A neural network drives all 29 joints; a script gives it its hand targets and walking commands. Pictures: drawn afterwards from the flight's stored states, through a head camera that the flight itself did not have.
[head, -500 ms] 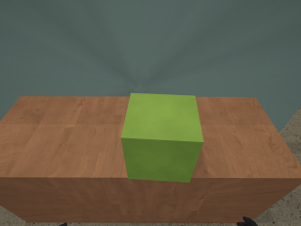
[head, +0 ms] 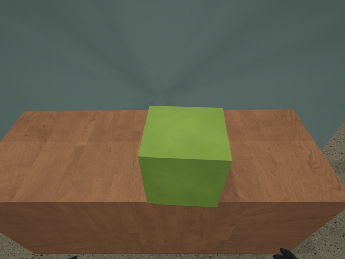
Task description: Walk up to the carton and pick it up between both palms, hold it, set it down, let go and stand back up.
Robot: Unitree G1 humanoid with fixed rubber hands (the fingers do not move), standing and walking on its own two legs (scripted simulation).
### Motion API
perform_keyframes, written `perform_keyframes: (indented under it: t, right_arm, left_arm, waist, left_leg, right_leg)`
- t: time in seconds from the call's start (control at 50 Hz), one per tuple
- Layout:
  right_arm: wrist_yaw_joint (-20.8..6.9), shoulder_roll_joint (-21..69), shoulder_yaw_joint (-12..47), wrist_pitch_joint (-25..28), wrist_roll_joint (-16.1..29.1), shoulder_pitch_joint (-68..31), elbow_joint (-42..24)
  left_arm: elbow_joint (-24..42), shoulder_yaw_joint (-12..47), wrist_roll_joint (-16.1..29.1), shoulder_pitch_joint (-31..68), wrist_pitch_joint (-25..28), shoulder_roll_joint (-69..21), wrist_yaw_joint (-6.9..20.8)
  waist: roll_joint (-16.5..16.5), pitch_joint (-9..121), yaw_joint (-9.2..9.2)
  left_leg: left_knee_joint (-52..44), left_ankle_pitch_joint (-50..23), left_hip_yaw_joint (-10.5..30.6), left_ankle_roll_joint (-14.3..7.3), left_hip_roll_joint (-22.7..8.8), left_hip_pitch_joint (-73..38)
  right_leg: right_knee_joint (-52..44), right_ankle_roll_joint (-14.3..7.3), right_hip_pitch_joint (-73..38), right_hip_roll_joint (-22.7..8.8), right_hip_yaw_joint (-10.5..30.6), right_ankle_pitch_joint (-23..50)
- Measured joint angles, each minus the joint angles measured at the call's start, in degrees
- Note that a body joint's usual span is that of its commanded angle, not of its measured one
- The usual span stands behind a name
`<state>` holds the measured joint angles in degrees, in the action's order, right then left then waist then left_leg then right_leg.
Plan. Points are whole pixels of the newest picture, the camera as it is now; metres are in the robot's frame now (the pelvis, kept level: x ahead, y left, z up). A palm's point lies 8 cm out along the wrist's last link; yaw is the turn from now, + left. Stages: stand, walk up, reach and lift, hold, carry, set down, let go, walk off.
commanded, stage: stand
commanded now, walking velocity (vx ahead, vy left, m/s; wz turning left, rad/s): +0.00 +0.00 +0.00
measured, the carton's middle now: (183, 157) +0.45 -0.02 -0.06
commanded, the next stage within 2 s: none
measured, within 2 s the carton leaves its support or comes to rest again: neither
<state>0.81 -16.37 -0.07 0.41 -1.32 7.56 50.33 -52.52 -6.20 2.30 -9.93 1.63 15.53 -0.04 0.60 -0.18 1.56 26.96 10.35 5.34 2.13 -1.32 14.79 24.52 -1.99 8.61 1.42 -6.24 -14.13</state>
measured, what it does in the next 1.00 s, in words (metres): stands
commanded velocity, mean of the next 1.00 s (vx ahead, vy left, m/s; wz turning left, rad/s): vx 0.00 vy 0.00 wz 0.00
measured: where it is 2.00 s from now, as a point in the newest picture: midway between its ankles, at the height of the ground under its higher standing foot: outside the picture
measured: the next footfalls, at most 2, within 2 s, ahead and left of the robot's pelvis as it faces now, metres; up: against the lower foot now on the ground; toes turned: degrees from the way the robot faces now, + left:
none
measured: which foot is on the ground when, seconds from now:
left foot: down 0.00-1.00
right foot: down 0.00-1.00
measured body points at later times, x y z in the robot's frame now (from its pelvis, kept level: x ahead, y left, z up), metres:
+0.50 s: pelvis +0.00 +0.00 +0.00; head -0.01 +0.00 +0.45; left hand +0.11 +0.28 -0.12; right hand +0.13 -0.27 -0.11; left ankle +0.05 +0.14 -0.74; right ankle -0.01 -0.09 -0.74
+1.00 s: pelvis +0.00 +0.00 +0.00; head -0.01 +0.00 +0.45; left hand +0.11 +0.28 -0.12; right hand +0.13 -0.27 -0.11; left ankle +0.05 +0.14 -0.74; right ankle -0.01 -0.09 -0.74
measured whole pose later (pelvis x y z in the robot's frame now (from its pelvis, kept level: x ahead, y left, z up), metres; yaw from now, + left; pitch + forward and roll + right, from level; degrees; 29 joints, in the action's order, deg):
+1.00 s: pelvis +0.00 +0.00 +0.00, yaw +0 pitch -2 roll -1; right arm 0.8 -16.4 -0.1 0.6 -1.3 7.6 50.3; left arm -55.0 -6.2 2.3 -8.8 1.7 15.6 0.0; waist 0.8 -0.2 1.6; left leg 25.2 9.3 5.3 2.1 -1.1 14.5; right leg 23.4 -2.0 8.6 1.2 -6.2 -13.4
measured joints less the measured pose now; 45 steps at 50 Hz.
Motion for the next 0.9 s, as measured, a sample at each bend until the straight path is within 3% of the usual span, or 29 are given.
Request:
perform_keyframes:
  t: [0.9]
  right_arm:
    - [0.0,0.0,-0.04,0.18,0.0,0.0,0.0]
  left_arm:
    - [-2.34,0.0,-0.01,1.04,0.06,0.05,0.0]
  waist:
    - [0.12,0.0,0.0]
  left_leg:
    - [-1.67,-1.01,0.0,0.0,0.21,-0.24]
  right_leg:
    - [-1.06,0.0,0.0,-0.22,0.0,0.66]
